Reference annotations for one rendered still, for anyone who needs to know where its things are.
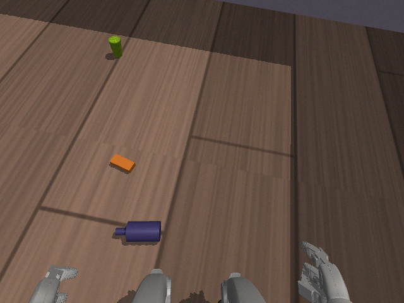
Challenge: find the left robot hand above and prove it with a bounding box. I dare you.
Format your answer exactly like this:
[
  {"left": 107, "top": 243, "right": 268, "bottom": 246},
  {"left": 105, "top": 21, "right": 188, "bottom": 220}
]
[{"left": 29, "top": 265, "right": 78, "bottom": 303}]

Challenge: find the right robot hand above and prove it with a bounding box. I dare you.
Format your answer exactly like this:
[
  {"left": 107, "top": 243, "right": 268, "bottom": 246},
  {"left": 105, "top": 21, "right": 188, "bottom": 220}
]
[{"left": 298, "top": 241, "right": 350, "bottom": 303}]

